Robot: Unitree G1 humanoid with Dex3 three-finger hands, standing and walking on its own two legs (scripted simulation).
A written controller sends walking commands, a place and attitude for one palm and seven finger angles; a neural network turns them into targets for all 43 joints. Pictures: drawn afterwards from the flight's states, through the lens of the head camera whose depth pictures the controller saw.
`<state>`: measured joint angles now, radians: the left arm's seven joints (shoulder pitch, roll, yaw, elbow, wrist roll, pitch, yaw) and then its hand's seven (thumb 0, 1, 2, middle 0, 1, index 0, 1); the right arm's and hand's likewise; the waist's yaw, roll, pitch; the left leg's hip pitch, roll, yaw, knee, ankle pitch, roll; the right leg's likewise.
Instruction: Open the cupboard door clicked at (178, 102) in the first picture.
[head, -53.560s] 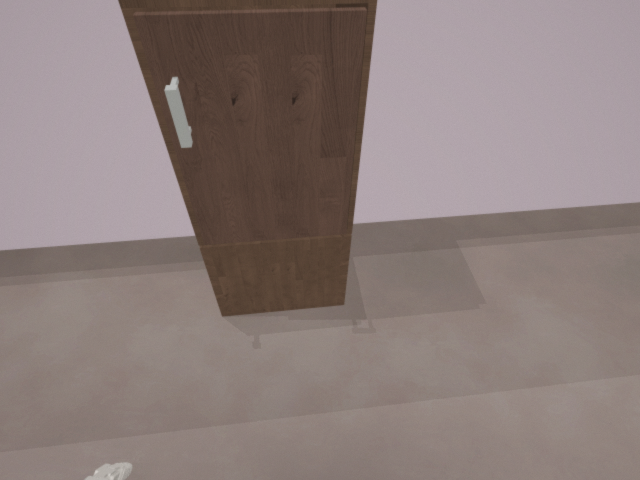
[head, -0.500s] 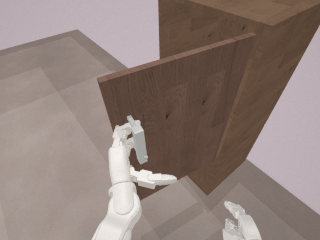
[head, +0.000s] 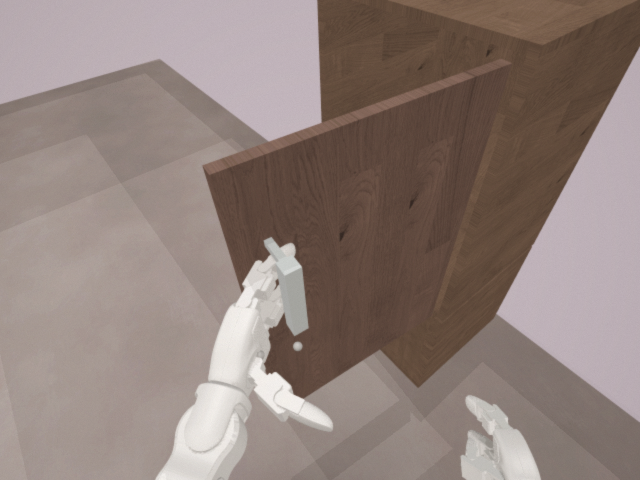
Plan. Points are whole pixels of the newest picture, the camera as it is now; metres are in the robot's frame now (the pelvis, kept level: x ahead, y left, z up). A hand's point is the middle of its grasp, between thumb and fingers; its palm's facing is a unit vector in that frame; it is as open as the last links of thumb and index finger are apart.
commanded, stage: slide the hand sideways off the handle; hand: left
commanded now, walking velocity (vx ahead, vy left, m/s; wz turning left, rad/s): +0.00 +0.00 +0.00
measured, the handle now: (285, 287) +0.32 +0.07 +0.10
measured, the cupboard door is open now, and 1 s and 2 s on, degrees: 84 84 84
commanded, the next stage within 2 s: draw the hand back to the body in 0.92 s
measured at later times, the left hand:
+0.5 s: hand (260, 363) +0.22 +0.08 +0.10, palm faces -0.10 -0.99 -0.01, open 16.1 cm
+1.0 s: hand (206, 401) +0.18 +0.13 +0.09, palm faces -0.06 -1.00 -0.03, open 16.3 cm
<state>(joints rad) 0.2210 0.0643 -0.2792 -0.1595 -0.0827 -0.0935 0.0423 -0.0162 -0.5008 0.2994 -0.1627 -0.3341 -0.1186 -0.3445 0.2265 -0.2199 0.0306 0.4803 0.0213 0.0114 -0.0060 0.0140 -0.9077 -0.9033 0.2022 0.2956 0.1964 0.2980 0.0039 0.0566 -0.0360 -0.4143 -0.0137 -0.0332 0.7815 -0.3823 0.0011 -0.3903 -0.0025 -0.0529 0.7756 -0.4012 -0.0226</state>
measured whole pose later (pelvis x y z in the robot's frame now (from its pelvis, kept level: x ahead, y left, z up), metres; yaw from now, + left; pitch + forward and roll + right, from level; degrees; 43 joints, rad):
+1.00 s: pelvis +0.02 +0.01 -0.02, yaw +0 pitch +6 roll -1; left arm 0.69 0.18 -0.04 -0.47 -0.19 -0.20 -0.14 -0.02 -0.50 0.30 -0.15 -0.30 -0.15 -0.30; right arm 0.28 -0.22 0.01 0.40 0.04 -0.09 -0.04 0.02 -0.91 -0.90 0.20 0.30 0.20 0.30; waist 0.01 0.06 -0.11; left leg -0.55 -0.01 -0.03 0.92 -0.47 0.01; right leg -0.52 0.01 -0.05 0.89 -0.48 -0.02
